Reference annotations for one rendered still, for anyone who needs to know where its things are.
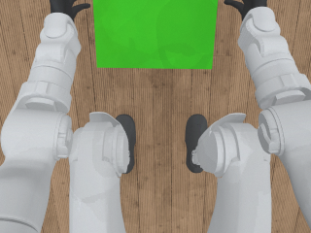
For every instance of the left robot forearm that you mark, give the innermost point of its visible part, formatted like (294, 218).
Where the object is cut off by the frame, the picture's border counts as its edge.
(53, 69)

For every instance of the robot right hand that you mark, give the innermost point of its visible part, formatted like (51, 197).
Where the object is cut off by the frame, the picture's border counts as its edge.
(247, 6)

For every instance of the left robot foot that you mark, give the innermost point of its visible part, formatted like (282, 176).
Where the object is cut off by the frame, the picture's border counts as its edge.
(128, 125)

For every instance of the carton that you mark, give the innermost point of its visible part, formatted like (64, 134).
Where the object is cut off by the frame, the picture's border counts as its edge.
(155, 34)

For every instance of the right robot upper arm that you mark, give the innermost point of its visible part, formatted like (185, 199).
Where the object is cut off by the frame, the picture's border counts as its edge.
(285, 130)

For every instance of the robot left hand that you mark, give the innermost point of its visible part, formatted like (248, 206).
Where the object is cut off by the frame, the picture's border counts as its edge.
(65, 7)

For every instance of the right robot forearm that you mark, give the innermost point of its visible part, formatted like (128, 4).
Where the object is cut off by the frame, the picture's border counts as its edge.
(269, 61)

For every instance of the left robot upper arm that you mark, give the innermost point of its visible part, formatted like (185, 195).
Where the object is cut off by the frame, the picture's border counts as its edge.
(33, 141)

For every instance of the right robot thigh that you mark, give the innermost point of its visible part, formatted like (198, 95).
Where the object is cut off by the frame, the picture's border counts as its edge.
(243, 204)

